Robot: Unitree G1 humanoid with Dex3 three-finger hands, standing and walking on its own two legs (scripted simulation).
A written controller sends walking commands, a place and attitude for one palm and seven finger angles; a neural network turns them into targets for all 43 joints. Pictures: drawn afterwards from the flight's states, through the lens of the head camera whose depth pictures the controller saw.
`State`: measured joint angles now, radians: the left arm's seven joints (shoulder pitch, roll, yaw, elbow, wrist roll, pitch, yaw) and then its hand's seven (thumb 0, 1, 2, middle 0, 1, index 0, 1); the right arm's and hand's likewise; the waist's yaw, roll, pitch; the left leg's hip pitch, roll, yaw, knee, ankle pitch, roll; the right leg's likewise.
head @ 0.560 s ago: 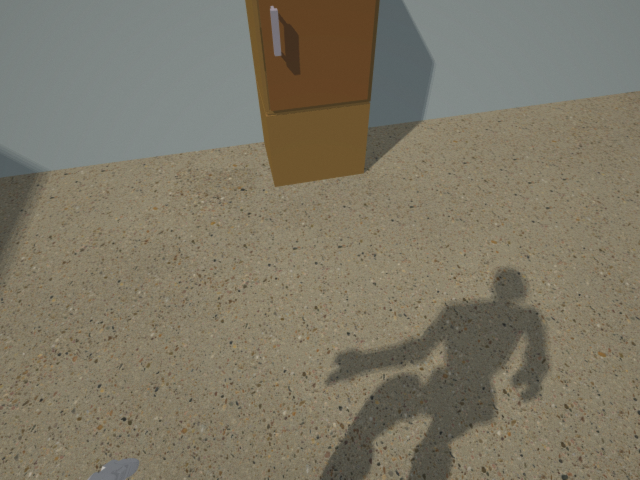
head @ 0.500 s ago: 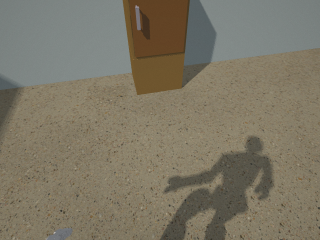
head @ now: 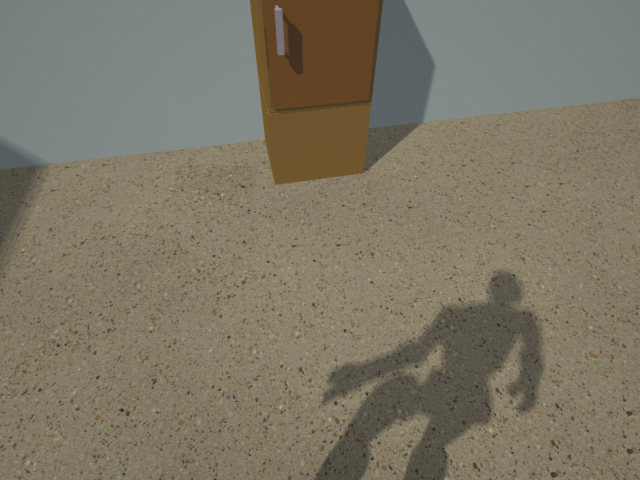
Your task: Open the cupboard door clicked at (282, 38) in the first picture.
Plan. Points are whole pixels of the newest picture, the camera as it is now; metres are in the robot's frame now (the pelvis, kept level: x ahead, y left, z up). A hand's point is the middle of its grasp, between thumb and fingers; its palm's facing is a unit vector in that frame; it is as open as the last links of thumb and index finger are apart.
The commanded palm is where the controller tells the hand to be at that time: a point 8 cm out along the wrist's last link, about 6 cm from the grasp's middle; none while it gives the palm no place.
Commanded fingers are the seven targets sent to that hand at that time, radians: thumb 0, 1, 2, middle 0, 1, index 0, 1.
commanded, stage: stand and wait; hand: left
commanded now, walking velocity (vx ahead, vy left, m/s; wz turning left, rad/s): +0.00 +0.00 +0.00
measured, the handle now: (278, 30) +1.53 +0.24 -0.03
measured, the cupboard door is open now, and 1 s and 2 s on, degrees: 0 0 0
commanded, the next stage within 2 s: look at it before walking up in 0.26 s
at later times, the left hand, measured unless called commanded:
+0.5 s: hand out of the picture +0.07 +0.25 -0.15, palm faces -0.04 -0.95 -0.32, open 7.4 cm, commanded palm none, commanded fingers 0.00 0.90 0.90 -0.20 -0.30 -0.20 -0.30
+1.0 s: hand out of the picture +0.07 +0.26 -0.15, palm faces -0.04 -0.94 -0.33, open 7.4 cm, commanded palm none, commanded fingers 0.00 0.90 0.90 -0.20 -0.30 -0.20 -0.30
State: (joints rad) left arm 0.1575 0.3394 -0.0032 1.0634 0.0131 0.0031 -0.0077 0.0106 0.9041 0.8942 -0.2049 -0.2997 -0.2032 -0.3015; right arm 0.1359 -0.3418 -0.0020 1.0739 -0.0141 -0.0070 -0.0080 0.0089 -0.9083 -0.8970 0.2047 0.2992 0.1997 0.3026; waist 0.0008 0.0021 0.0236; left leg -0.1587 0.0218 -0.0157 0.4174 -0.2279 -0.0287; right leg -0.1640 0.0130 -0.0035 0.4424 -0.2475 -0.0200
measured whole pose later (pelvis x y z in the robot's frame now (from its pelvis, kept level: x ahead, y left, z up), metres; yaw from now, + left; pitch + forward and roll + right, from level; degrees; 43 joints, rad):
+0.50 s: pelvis -0.01 +0.01 +0.00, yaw +0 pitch -2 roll +0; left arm 0.14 0.34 -0.01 1.09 0.02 0.00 -0.01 0.01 0.90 0.89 -0.20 -0.30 -0.20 -0.30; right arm 0.13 -0.33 0.00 1.11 -0.01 -0.02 0.00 0.01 -0.91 -0.90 0.20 0.30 0.20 0.30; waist 0.00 -0.01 0.02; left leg -0.15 0.01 0.00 0.38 -0.20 -0.02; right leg -0.16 0.00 0.01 0.40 -0.21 -0.01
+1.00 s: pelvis +0.00 +0.01 +0.00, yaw +0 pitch -2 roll +0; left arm 0.15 0.34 -0.01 1.09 0.02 0.00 -0.01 0.01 0.90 0.89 -0.20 -0.30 -0.20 -0.30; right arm 0.12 -0.34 0.00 1.12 -0.01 -0.02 0.00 0.01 -0.91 -0.90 0.20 0.30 0.20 0.30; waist 0.00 0.00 0.02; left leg -0.13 0.01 0.00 0.36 -0.19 -0.02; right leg -0.14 0.00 0.01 0.38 -0.21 0.00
